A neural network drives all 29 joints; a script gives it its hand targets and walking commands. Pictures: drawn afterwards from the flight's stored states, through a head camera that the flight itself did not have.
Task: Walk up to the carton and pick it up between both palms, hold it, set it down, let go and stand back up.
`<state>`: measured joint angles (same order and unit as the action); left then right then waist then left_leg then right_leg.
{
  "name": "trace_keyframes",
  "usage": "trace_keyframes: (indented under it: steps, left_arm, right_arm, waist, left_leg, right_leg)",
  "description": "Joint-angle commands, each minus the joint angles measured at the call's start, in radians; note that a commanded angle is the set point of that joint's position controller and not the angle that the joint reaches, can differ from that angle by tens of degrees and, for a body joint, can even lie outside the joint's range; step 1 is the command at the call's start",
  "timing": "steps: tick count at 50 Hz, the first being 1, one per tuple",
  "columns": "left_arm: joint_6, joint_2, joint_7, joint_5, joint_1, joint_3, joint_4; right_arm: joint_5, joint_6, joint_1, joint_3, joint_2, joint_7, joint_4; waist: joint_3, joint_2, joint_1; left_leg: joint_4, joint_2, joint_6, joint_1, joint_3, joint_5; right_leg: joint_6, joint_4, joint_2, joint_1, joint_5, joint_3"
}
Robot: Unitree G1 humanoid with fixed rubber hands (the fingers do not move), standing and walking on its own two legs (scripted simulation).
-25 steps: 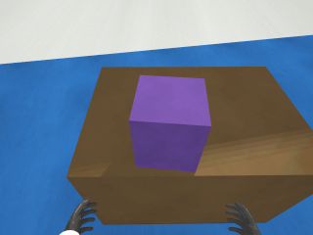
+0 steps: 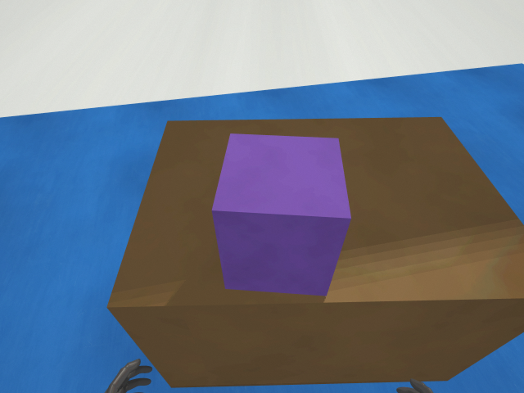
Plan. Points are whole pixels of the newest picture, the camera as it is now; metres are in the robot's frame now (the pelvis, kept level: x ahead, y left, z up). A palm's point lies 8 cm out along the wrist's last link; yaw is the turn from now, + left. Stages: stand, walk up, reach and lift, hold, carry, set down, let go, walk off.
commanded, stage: stand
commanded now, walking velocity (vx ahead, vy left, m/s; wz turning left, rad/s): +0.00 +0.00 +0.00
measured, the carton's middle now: (279, 216) +0.45 -0.02 -0.02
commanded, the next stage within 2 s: none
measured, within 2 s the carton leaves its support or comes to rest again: neither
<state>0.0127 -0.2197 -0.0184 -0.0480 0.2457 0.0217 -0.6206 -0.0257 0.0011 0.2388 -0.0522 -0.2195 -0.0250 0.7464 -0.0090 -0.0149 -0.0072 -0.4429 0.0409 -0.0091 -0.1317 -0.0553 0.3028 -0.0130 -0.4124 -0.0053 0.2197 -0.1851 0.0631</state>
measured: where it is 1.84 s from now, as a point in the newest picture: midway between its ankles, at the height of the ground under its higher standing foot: outside the picture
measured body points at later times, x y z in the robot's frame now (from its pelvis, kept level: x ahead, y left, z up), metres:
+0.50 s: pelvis +0.01 +0.02 +0.00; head +0.01 +0.02 +0.45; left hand +0.02 +0.26 -0.14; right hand +0.01 -0.23 -0.14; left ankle -0.04 +0.12 -0.74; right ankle +0.02 -0.11 -0.74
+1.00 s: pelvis +0.01 +0.03 +0.00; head +0.00 +0.03 +0.45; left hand -0.03 +0.24 -0.16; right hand -0.04 -0.19 -0.15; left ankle -0.04 +0.12 -0.74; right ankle +0.02 -0.11 -0.74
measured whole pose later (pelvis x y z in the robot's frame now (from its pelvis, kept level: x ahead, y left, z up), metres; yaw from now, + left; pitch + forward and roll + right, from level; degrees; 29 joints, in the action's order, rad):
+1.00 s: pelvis +0.01 +0.03 +0.00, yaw +0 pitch -2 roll +0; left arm -0.01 -0.13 0.03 -0.01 0.36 0.00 -1.16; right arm -0.01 0.02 0.40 0.02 -0.14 0.04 1.11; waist -0.01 0.02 0.00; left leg -0.35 -0.02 0.04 -0.06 -0.07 0.27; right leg 0.03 -0.39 0.05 0.18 -0.18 0.04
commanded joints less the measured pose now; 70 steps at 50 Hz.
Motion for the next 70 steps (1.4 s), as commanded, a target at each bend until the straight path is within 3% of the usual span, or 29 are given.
trace_keyframes:
  steps: [1, 3, 6, 9, 11, 16, 17, 20, 24, 27, 29, 33, 34, 36, 37, 39, 40, 43, 46, 50, 51, 54, 56, 59, 62, 63, 66, 68, 70]
  left_arm:
    - [-0.035, -0.145, 0.009, -0.005, -0.007, 0.052, 0.040]
    - [-0.046, -0.109, 0.012, 0.006, 0.052, 0.040, 0.011]
    - [-0.053, -0.119, 0.019, 0.001, 0.036, 0.042, -0.024]
    - [-0.050, -0.122, 0.016, 0.014, 0.074, 0.040, -0.075]
    - [-0.051, -0.100, 0.012, 0.011, 0.111, 0.039, -0.108]
    - [-0.046, -0.107, 0.028, 0.018, 0.146, 0.040, -0.186]
    - [-0.046, -0.090, 0.030, 0.025, 0.175, 0.039, -0.206]
    - [-0.055, -0.110, 0.032, 0.024, 0.165, 0.043, -0.229]
    - [-0.043, -0.027, 0.042, 0.030, 0.177, 0.017, -0.313]
    - [-0.041, -0.032, 0.046, 0.034, 0.214, 0.016, -0.358]
    - [-0.033, -0.037, 0.047, 0.034, 0.222, 0.013, -0.375]
    - [-0.025, 0.008, 0.047, 0.033, 0.215, -0.002, -0.411]
    - [-0.024, 0.000, 0.049, 0.037, 0.198, -0.002, -0.443]
    - [-0.022, -0.035, 0.051, 0.036, 0.169, 0.004, -0.455]
    - [-0.024, -0.012, 0.047, 0.035, 0.195, 0.002, -0.452]
    - [-0.022, -0.021, 0.056, 0.034, 0.187, 0.000, -0.477]
    - [-0.024, 0.008, 0.056, 0.042, 0.167, -0.006, -0.482]
    - [-0.024, 0.032, 0.051, 0.037, 0.183, -0.011, -0.512]
    - [-0.028, -0.011, 0.058, 0.033, 0.197, -0.011, -0.527]
    - [-0.016, 0.032, 0.060, 0.040, 0.197, -0.018, -0.550]
    - [-0.011, 0.066, 0.058, 0.036, 0.229, -0.032, -0.556]
    - [-0.012, 0.032, 0.061, 0.029, 0.197, -0.022, -0.562]
    - [-0.021, 0.048, 0.059, 0.038, 0.213, -0.032, -0.566]
    - [-0.025, 0.026, 0.059, 0.037, 0.140, -0.025, -0.558]
    - [-0.022, 0.076, 0.060, 0.045, 0.237, -0.040, -0.583]
    - [-0.020, 0.043, 0.062, 0.037, 0.232, -0.032, -0.588]
    - [-0.014, 0.028, 0.053, 0.039, 0.232, -0.035, -0.587]
    - [-0.008, 0.015, 0.055, 0.036, 0.192, -0.032, -0.582]
    - [-0.016, 0.052, 0.060, 0.039, 0.228, -0.038, -0.584]
  right_arm:
    - [-0.001, 0.008, 0.014, -0.033, -0.077, -0.005, -0.067]
    - [-0.001, 0.009, 0.044, -0.030, -0.103, 0.007, -0.042]
    - [0.000, 0.010, 0.073, -0.034, -0.104, 0.013, -0.013]
    - [0.006, 0.019, 0.076, -0.028, -0.097, 0.016, 0.013]
    - [0.002, 0.027, 0.128, -0.024, -0.122, 0.015, 0.035]
    - [0.008, 0.029, 0.192, -0.019, -0.137, 0.031, 0.104]
    - [0.005, 0.026, 0.156, -0.014, -0.111, 0.035, 0.100]
    - [0.012, 0.039, 0.198, -0.002, -0.103, 0.032, 0.152]
    - [0.012, 0.034, 0.206, 0.007, -0.095, 0.041, 0.187]
    - [0.001, 0.028, 0.222, 0.020, -0.077, 0.051, 0.216]
    - [0.014, 0.026, 0.241, 0.031, -0.039, 0.050, 0.238]
    - [0.010, 0.026, 0.243, 0.030, -0.079, 0.060, 0.275]
    - [0.013, 0.030, 0.246, 0.035, -0.049, 0.056, 0.272]
    - [0.013, 0.028, 0.243, 0.033, -0.063, 0.055, 0.295]
    - [0.018, 0.026, 0.235, 0.043, -0.030, 0.062, 0.297]
    - [0.012, 0.029, 0.226, 0.041, -0.047, 0.062, 0.299]
    - [0.018, 0.030, 0.273, 0.049, -0.019, 0.057, 0.317]
    - [0.011, 0.029, 0.235, 0.050, -0.007, 0.064, 0.326]
    - [0.016, 0.029, 0.244, 0.045, -0.046, 0.072, 0.330]
    - [0.005, 0.033, 0.263, 0.057, -0.016, 0.066, 0.363]
    - [0.009, 0.019, 0.262, 0.061, -0.005, 0.070, 0.376]
    - [0.010, 0.022, 0.268, 0.062, -0.004, 0.073, 0.373]
    - [0.016, 0.026, 0.242, 0.065, 0.011, 0.071, 0.363]
    - [0.018, 0.025, 0.245, 0.057, 0.000, 0.068, 0.364]
    - [0.014, 0.025, 0.268, 0.063, 0.016, 0.070, 0.377]
    - [0.017, 0.026, 0.284, 0.059, 0.005, 0.066, 0.382]
    - [0.014, 0.018, 0.264, 0.071, 0.031, 0.067, 0.386]
    - [0.010, 0.020, 0.275, 0.069, 0.028, 0.068, 0.391]
    - [0.015, 0.019, 0.247, 0.072, 0.031, 0.073, 0.389]
  waist:
    - [-0.035, 0.049, 0.009]
    - [-0.013, -0.029, -0.011]
    - [-0.020, 0.033, 0.021]
    - [0.005, 0.015, -0.010]
    - [-0.020, -0.048, -0.005]
    - [0.049, 0.023, 0.020]
    - [0.065, 0.020, -0.008]
    - [-0.021, -0.053, 0.000]
    - [0.013, 0.045, 0.004]
    - [0.046, 0.054, -0.002]
    - [0.078, -0.061, 0.004]
    - [0.074, -0.031, -0.005]
    - [0.097, 0.077, 0.012]
    - [0.104, 0.084, 0.019]
    - [0.149, 0.049, -0.001]
    - [0.100, -0.016, 0.016]
    - [0.079, -0.010, 0.024]
    - [0.119, 0.038, 0.007]
    - [0.080, 0.026, 0.011]
    - [0.100, 0.012, 0.009]
    - [0.148, -0.045, -0.002]
    - [0.093, 0.036, 0.004]
    - [0.100, -0.022, 0.010]
    - [0.124, 0.106, 0.030]
    - [0.137, -0.042, -0.003]
    - [0.105, 0.023, 0.017]
    - [0.183, -0.032, -0.006]
    - [0.148, 0.074, 0.016]
    - [0.135, -0.001, -0.002]
  left_leg:
    - [0.071, 0.067, 0.020, -0.095, 0.069, -0.111]
    - [0.082, 0.069, 0.024, -0.084, 0.079, -0.096]
    - [0.110, 0.054, 0.022, -0.093, 0.079, -0.078]
    - [0.109, 0.063, 0.041, -0.112, 0.088, -0.044]
    - [0.152, 0.063, 0.036, -0.135, 0.081, -0.044]
    - [0.169, 0.067, 0.049, -0.124, 0.112, -0.068]
    - [0.156, 0.067, 0.047, -0.097, 0.094, -0.102]
    - [0.149, 0.069, 0.049, -0.039, 0.100, -0.199]
    - [0.138, 0.072, 0.062, -0.048, 0.105, -0.285]
    - [0.127, 0.077, 0.055, -0.017, 0.107, -0.345]
    - [0.165, 0.062, 0.047, -0.092, 0.088, -0.182]
    - [0.160, 0.061, 0.057, -0.057, 0.096, -0.236]
    - [0.163, 0.063, 0.055, -0.051, 0.106, -0.237]
    - [0.178, 0.067, 0.059, -0.066, 0.100, -0.163]
    - [0.162, 0.067, 0.047, -0.081, 0.085, -0.234]
    - [0.167, 0.067, 0.058, -0.044, 0.093, -0.239]
    - [0.157, 0.058, 0.051, -0.045, 0.089, -0.321]
    - [0.173, 0.063, 0.069, -0.059, 0.092, -0.161]
    - [0.161, 0.058, 0.063, -0.027, 0.091, -0.296]
    - [0.173, 0.067, 0.057, -0.037, 0.103, -0.281]
    - [0.164, 0.051, 0.059, -0.031, 0.079, -0.259]
    - [0.193, 0.066, 0.062, -0.057, 0.105, -0.143]
    - [0.162, 0.061, 0.069, -0.037, 0.093, -0.228]
    - [0.168, 0.058, 0.066, -0.075, 0.097, -0.170]
    - [0.180, 0.040, 0.058, -0.072, 0.080, -0.136]
    - [0.186, 0.051, 0.060, -0.077, 0.092, -0.131]
    - [0.185, 0.046, 0.051, -0.101, 0.080, -0.111]
    - [0.188, 0.052, 0.065, -0.068, 0.100, -0.063]
    - [0.202, 0.069, 0.063, -0.092, 0.102, -0.012]
  right_leg:
    - [0.009, 0.046, 0.117, -0.063, 0.244, -0.105]
    - [0.010, 0.063, 0.116, 0.002, 0.150, -0.119]
    - [0.017, 0.057, 0.096, -0.030, 0.150, -0.089]
    - [0.004, 0.098, 0.112, -0.011, 0.066, -0.117]
    - [0.012, 0.064, 0.113, -0.079, 0.107, -0.097]
    - [0.019, 0.076, 0.109, -0.050, 0.107, -0.097]
    - [0.020, 0.091, 0.105, -0.001, 0.107, -0.096]
    - [0.011, 0.071, 0.117, -0.070, 0.196, -0.102]
    - [0.012, 0.058, 0.108, -0.072, 0.191, -0.089]
    - [0.001, 0.053, 0.108, -0.058, 0.188, -0.085]
    - [0.005, 0.075, 0.115, -0.093, 0.143, -0.096]
    - [0.010, 0.063, 0.106, -0.061, 0.136, -0.075]
    - [0.010, 0.059, 0.109, -0.059, 0.162, -0.085]
    - [0.016, 0.084, 0.110, -0.056, 0.117, -0.083]
    - [0.024, 0.064, 0.110, -0.031, 0.146, -0.077]
    - [0.019, 0.059, 0.113, -0.074, 0.148, -0.084]
    - [0.007, 0.040, 0.112, -0.094, 0.171, -0.093]
    - [0.015, 0.078, 0.111, -0.034, 0.112, -0.089]
    - [0.011, 0.055, 0.116, -0.070, 0.157, -0.089]
    - [0.020, 0.049, 0.109, -0.053, 0.102, -0.082]
    - [0.022, 0.058, 0.113, -0.016, 0.110, -0.078]
    - [0.020, 0.062, 0.106, -0.061, 0.077, -0.072]
    - [0.022, 0.069, 0.119, -0.057, 0.137, -0.089]
    - [0.016, 0.080, 0.118, -0.064, 0.136, -0.085]
    - [0.015, 0.082, 0.116, -0.035, 0.097, -0.096]
    - [0.016, 0.071, 0.106, -0.067, 0.099, -0.087]
    - [0.017, 0.071, 0.118, -0.008, 0.067, -0.101]
    - [0.033, 0.082, 0.106, 0.004, 0.057, -0.084]
    - [0.028, 0.092, 0.108, -0.002, 0.046, -0.086]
